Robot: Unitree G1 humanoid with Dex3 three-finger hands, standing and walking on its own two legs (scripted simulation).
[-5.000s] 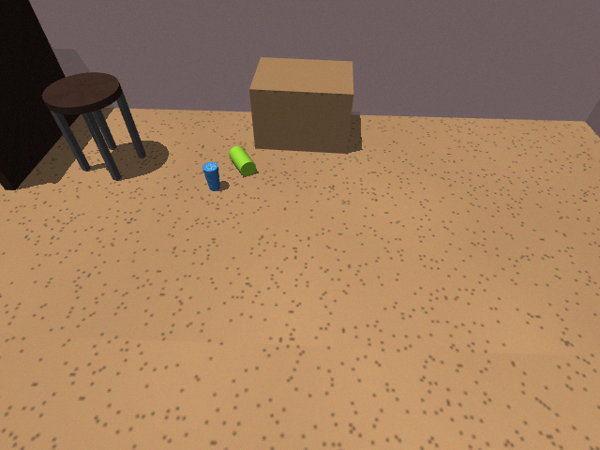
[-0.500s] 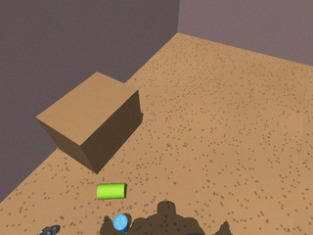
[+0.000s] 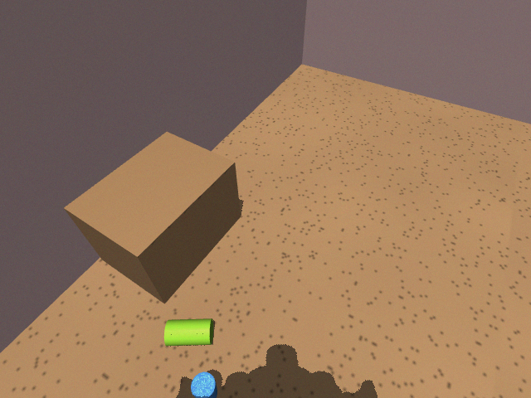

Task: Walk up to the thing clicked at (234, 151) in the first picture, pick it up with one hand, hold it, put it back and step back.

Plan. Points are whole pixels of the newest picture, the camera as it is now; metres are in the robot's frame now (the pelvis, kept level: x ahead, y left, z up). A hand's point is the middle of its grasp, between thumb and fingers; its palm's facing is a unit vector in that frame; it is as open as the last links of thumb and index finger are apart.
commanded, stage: walk up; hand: left
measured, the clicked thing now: (189, 332) +0.47 +0.29 -0.73
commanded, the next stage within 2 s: stand in 0.66 s
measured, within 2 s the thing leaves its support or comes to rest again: neither
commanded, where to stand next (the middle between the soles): +0.09 -0.01 m, yaw +3 degrees
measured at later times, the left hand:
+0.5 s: hand out of the picture +0.09 +0.26 -0.15, palm faces -0.01 -0.95 -0.32, open 7.4 cm
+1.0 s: hand out of the picture +0.10 +0.26 -0.14, palm faces +0.00 -0.94 -0.34, open 7.4 cm
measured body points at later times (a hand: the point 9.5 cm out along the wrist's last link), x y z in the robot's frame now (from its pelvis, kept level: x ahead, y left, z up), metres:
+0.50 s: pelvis +0.01 +0.01 +0.01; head +0.02 +0.01 +0.46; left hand +0.09 +0.31 -0.13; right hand +0.08 -0.29 -0.12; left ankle +0.02 +0.15 -0.74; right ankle +0.01 -0.13 -0.74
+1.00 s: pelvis +0.01 +0.01 +0.01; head +0.02 +0.01 +0.46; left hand +0.10 +0.31 -0.12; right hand +0.11 -0.29 -0.12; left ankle +0.02 +0.15 -0.74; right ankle +0.01 -0.13 -0.74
